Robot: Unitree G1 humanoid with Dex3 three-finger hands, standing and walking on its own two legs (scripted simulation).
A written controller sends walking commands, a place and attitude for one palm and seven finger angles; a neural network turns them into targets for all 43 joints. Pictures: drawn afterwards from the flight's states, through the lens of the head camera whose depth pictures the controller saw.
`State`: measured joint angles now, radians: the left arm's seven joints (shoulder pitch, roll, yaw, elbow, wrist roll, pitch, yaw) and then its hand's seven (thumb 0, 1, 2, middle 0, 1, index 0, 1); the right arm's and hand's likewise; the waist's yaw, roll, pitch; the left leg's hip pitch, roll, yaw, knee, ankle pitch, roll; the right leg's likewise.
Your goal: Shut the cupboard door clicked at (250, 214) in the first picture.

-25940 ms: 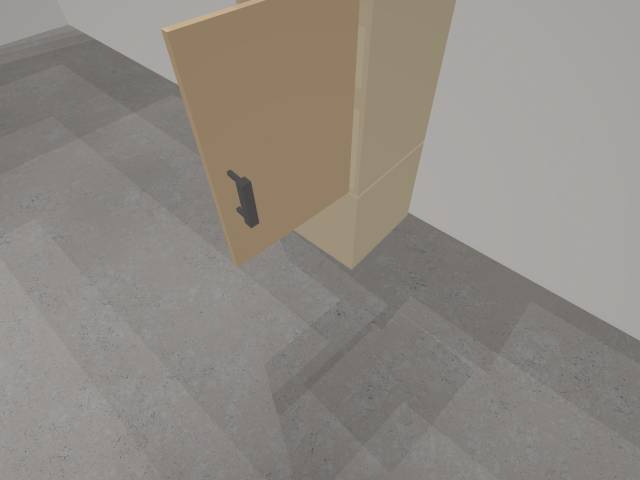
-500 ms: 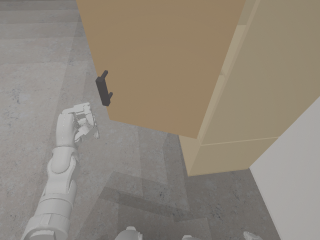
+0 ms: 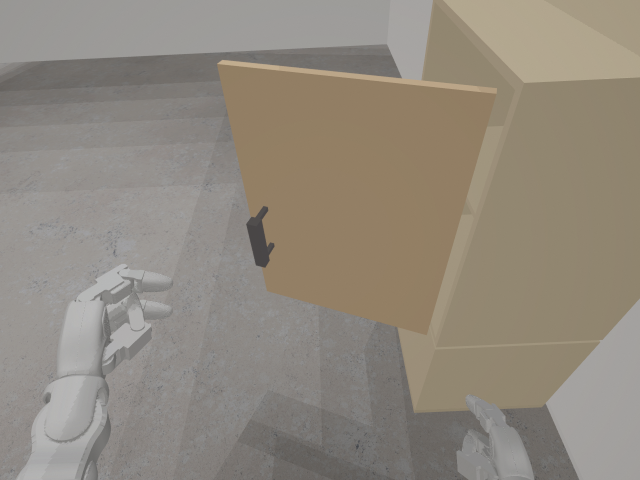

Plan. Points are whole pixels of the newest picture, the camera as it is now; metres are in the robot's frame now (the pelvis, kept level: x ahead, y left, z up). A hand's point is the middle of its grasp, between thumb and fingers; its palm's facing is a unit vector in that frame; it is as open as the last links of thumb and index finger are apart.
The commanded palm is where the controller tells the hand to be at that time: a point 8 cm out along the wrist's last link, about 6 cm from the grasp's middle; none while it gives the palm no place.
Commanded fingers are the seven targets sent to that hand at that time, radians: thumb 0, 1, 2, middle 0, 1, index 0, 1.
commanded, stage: draw the hand back to the body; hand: left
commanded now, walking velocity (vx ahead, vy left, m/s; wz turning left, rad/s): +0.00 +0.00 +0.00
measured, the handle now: (263, 236) +0.61 +0.19 -0.10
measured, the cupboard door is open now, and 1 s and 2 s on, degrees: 69 69 69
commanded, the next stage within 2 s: step back with the hand held close in 0.64 s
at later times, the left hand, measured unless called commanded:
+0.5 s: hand (75, 349) +0.19 +0.26 +0.15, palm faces +0.47 -0.79 -0.39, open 7.3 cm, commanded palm +0.14 +0.29 +0.18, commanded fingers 0.00 0.90 0.90 -0.20 -0.30 -0.20 -0.30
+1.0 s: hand (74, 339) +0.20 +0.26 +0.16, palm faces +0.38 -0.79 -0.48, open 7.4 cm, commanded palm +0.14 +0.30 +0.18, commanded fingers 0.00 0.90 0.90 -0.20 -0.30 -0.20 -0.30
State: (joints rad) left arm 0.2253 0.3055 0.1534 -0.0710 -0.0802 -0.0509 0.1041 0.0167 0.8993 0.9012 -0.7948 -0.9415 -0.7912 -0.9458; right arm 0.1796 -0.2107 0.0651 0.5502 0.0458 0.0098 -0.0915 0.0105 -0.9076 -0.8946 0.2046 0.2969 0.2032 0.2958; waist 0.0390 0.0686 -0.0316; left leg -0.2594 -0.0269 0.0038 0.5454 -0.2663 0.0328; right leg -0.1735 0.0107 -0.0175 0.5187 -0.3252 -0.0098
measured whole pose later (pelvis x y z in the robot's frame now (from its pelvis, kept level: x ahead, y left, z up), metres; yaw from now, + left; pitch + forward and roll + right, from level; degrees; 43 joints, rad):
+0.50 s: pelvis +0.01 -0.01 +0.01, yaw +0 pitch -4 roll +0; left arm 0.45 0.33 0.33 -0.33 -0.08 -0.06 0.11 0.01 0.89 0.90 -0.24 -0.33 -0.23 -0.33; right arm 0.20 -0.24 0.02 0.62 0.03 -0.06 -0.08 0.01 -0.91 -0.89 0.20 0.30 0.20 0.30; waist 0.07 0.08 0.00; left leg -0.16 -0.02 -0.01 0.45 -0.23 0.02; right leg -0.07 0.02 -0.03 0.43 -0.30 -0.02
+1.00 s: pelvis +0.00 +0.00 +0.01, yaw +0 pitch +0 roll -1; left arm 0.53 0.38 0.36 -0.37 -0.08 -0.14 0.11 0.02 0.89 0.90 -0.21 -0.30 -0.21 -0.30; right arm 0.18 -0.26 -0.02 0.60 0.03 0.02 -0.09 0.01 -0.91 -0.89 0.20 0.30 0.20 0.30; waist 0.01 0.09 -0.01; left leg -0.26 -0.02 0.01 0.48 -0.23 0.04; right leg -0.16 0.02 -0.01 0.43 -0.28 0.00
